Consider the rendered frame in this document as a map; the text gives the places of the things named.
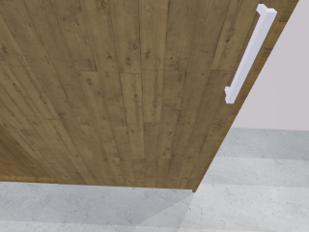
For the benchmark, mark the handle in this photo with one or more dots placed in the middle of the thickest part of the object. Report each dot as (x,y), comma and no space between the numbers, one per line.
(267,15)

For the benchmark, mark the wardrobe door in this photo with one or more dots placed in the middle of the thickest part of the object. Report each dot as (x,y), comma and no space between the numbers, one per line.
(123,93)
(15,161)

